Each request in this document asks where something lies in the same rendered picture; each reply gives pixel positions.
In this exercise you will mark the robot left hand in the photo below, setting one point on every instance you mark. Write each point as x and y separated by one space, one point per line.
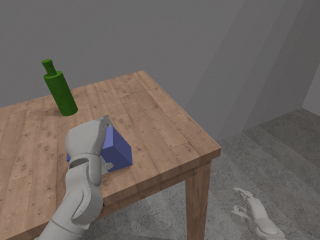
89 138

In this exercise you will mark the table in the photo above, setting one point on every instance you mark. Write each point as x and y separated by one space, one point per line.
167 147

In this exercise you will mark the robot right hand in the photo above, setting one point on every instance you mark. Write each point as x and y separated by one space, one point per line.
254 209

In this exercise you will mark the robot right forearm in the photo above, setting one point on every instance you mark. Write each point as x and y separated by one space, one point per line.
264 229

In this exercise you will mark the robot left forearm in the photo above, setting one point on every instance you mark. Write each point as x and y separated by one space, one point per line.
82 202

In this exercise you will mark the sponge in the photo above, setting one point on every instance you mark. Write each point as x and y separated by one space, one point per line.
115 150

